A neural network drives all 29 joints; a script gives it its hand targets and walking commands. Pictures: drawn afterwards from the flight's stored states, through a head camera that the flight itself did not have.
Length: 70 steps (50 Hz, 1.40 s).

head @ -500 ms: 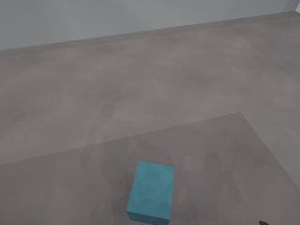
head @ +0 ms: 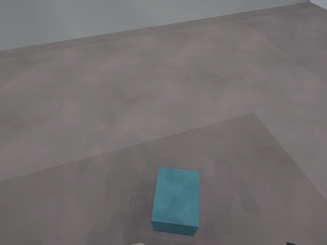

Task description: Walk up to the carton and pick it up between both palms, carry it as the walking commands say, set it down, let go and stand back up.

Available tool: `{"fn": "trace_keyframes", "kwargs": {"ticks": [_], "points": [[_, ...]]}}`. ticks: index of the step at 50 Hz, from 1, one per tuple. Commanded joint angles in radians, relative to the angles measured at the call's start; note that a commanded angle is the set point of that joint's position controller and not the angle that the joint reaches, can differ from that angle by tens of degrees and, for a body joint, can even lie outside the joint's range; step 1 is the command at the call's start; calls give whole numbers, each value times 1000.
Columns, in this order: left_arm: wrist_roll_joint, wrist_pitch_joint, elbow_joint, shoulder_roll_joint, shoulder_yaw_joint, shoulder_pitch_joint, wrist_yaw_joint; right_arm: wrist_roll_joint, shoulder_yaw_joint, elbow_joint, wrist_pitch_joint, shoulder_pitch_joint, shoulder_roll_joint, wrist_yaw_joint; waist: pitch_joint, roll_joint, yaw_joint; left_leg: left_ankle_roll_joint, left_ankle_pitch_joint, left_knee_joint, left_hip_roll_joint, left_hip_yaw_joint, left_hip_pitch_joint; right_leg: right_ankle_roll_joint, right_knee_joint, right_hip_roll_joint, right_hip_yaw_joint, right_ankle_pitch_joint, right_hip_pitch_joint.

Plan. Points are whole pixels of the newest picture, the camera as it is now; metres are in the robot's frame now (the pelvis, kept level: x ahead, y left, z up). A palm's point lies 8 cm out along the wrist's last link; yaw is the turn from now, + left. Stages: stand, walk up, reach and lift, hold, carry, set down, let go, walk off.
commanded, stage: walk up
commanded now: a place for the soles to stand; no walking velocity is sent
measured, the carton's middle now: (176, 201) +0.44 -0.02 -0.64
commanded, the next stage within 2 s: reach and lift in 1.14 s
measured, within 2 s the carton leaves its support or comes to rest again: neither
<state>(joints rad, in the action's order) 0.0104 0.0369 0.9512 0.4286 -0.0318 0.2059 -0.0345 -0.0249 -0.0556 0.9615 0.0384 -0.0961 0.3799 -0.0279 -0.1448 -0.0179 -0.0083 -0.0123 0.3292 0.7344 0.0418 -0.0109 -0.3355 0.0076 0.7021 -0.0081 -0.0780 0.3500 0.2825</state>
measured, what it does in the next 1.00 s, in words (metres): stands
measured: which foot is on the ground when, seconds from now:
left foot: down 0.00-1.00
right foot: down 0.00-1.00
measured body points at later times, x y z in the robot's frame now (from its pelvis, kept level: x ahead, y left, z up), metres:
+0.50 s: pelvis +0.00 +0.01 +0.00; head +0.02 +0.00 +0.45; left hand +0.08 +0.33 -0.12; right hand +0.11 -0.32 -0.11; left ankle +0.04 +0.13 -0.71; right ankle +0.02 -0.16 -0.71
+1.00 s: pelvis +0.00 +0.01 +0.00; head +0.02 -0.01 +0.44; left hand +0.13 +0.32 -0.11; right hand +0.06 -0.32 -0.13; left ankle +0.04 +0.13 -0.71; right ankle +0.02 -0.16 -0.71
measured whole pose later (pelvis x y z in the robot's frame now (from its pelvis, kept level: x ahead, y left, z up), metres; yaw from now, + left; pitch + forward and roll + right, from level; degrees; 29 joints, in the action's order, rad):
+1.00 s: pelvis +0.00 +0.01 +0.00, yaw -5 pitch -3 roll +0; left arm 0.02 0.04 0.94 0.41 -0.02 0.17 -0.03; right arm -0.02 -0.06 1.00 0.04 -0.11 0.39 -0.03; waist -0.11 -0.02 0.03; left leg -0.01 0.35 0.76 0.06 0.05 -0.36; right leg -0.06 0.74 0.01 -0.15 0.35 0.35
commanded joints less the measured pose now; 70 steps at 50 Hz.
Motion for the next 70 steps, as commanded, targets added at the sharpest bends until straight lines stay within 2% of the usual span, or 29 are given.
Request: {"fn": "trace_keyframes", "kwargs": {"ticks": [1,2,3,9,13,15,17,20,22,25,28,32,36,38,41,45,46,49,52,53,55,57,58,59,61,62,63,68,70], "points": [[9,20,-43,206,-44,34,1,-1,-56,-94,-14,93,262,11,107,-63,-3,125,165,-261,114,-159,-49,56,-134,-22,-45,30,22],[13,18,-55,230,-50,16,3,3,-58,-95,-16,70,260,9,93,-5,15,111,223,-248,97,-151,-22,66,-167,-38,-90,72,67],[9,18,-61,236,-49,-13,4,-2,-58,-75,-16,40,260,9,89,-26,26,100,225,-255,82,-155,10,73,-166,-50,-109,69,115],[4,24,-26,185,-39,79,-5,-1,-66,-76,-27,66,252,11,141,-81,-8,162,69,-299,170,-192,-3,44,-46,13,24,-47,11],[11,27,-44,224,-46,50,-5,5,-69,-73,-21,63,240,11,117,5,24,93,52,-187,83,-102,43,74,-153,-53,-121,-115,94],[10,31,-49,226,-46,28,-10,3,-67,-54,-23,48,227,7,155,-42,30,88,23,-196,87,-112,101,80,-130,-57,-129,-116,128],[11,28,-42,211,-38,33,-12,4,-70,-58,-23,51,241,7,163,-28,25,126,47,-234,127,-154,77,62,-70,-21,-67,-114,105],[6,24,-32,184,-35,66,-10,1,-73,-68,-20,76,254,8,142,-114,9,160,109,-274,160,-161,-8,56,-18,5,-8,-102,57],[17,28,-33,214,-46,60,-7,6,-70,-81,-13,102,237,9,141,28,8,111,131,-179,100,-102,-13,78,-122,-34,-101,-85,86],[18,35,-57,252,-56,11,-7,6,-59,-63,-20,59,226,6,138,57,32,64,111,-94,35,-50,33,129,-178,-126,-275,-99,146],[16,32,-67,233,-49,-32,-6,10,-66,-46,-26,41,242,3,152,49,44,84,87,-155,65,-77,79,96,-117,-66,-167,-127,169],[11,24,-51,193,-37,5,-4,9,-67,-55,-27,49,265,5,155,-20,14,134,75,-248,139,-132,38,64,-30,0,-46,-128,99],[13,27,-58,235,-52,1,-2,6,-60,-55,-25,65,251,9,151,-9,14,83,72,-145,70,-61,10,101,-108,-62,-182,-161,87],[14,26,-69,248,-53,-13,-6,6,-58,-55,-24,56,239,10,166,56,21,70,79,-120,55,-54,28,112,-139,-98,-225,-167,101],[13,22,-74,216,-47,-45,-6,7,-58,-39,-31,30,244,8,165,46,25,94,57,-183,84,-79,58,79,-85,-46,-145,-161,111],[2,14,-59,198,-40,-8,-5,5,-57,-43,-28,44,265,10,177,-48,12,129,60,-241,131,-121,26,55,-18,0,-48,-159,59],[7,15,-55,199,-48,3,-7,9,-61,-45,-28,62,263,12,171,-24,5,139,72,-238,150,-131,21,65,-21,-1,-45,-152,53],[13,22,-65,222,-50,-19,0,5,-56,-54,-20,52,253,10,145,59,23,87,100,-129,69,-54,24,98,-135,-65,-203,-127,103],[10,21,-79,238,-49,-61,-5,6,-53,-38,-20,19,232,11,144,82,45,77,71,-137,61,-46,82,104,-127,-79,-231,-154,164],[12,20,-76,221,-45,-57,-4,8,-61,-36,-23,11,254,10,165,32,39,81,72,-149,73,-51,92,92,-117,-59,-191,-159,149],[11,19,-76,220,-47,-47,-5,8,-55,-38,-28,21,252,10,158,45,30,110,78,-205,112,-87,64,74,-70,-33,-127,-160,132],[7,15,-58,205,-49,-6,-5,8,-56,-46,-30,56,258,8,171,-55,10,127,75,-228,142,-105,72,68,-28,-6,-78,-151,118],[18,-57,-409,23,-94,-350,42,29,-109,-397,-23,284,75,15,31,34,-8,-8,160,-142,-92,39,-164,-45,-87,19,128,82,199],[43,-123,-388,81,-125,-263,59,-6,-118,-444,31,223,100,11,27,75,-32,-1,180,-131,-98,79,-98,-65,-129,36,146,143,227],[63,-220,-391,84,-141,-204,71,-36,-163,-452,99,155,125,-7,26,107,0,-40,166,-86,-106,90,74,-18,-152,20,167,209,349],[64,-240,-419,74,-141,-198,74,-59,-197,-470,115,145,146,-13,77,63,26,-33,172,-101,-106,87,105,-12,-129,43,174,174,286],[67,-257,-470,98,-154,-214,78,-56,-204,-455,130,108,144,-11,148,114,43,-37,136,-83,-120,98,196,-3,-173,20,162,202,308],[86,-256,-478,70,-139,-220,50,-63,-210,-382,141,61,114,-29,214,-84,65,0,153,-177,-63,37,-9,-51,17,91,205,-27,54],[98,-241,-466,34,-127,-235,48,-81,-214,-392,128,66,105,-32,216,-38,65,-4,112,-157,-68,30,-11,-64,32,92,205,-46,124]]}}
